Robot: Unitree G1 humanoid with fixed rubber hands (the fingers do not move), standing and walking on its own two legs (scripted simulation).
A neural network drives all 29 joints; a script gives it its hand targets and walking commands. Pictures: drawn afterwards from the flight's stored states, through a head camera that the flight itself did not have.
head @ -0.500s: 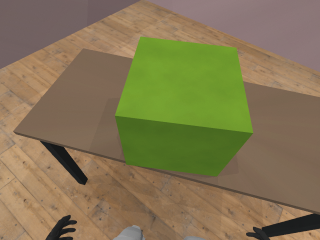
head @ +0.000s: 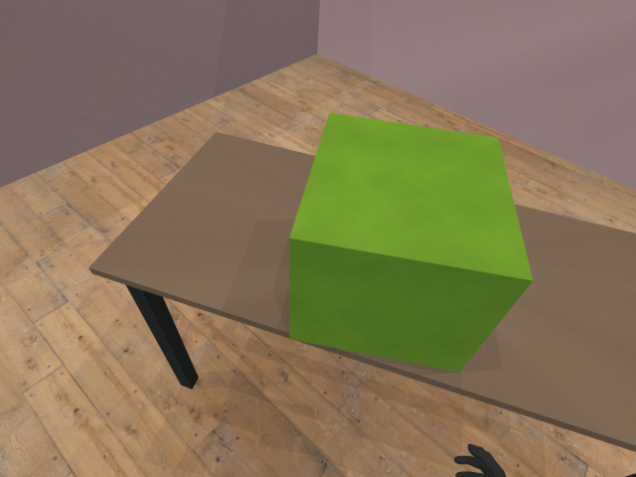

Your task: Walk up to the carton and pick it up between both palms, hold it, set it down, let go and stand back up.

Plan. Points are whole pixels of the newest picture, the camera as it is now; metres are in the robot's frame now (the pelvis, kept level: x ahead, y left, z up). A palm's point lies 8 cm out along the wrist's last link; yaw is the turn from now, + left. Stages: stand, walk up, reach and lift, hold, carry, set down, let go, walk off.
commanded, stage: walk up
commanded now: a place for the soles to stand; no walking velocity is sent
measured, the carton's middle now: (392, 239) +0.48 -0.11 +0.00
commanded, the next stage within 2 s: none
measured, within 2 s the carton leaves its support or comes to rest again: neither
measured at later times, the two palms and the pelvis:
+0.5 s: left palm out of the picture +0.06 +0.25 -0.13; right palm out of the picture +0.06 -0.26 -0.13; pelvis +0.02 +0.00 +0.00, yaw -6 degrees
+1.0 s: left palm out of the picture +0.09 +0.26 -0.12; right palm out of the picture +0.02 -0.27 -0.14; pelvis +0.01 +0.00 +0.00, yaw -12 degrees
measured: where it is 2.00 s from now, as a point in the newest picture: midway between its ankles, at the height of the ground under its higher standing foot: outside the picture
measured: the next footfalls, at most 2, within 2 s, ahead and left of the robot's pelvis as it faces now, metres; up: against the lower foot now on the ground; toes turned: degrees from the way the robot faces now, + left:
none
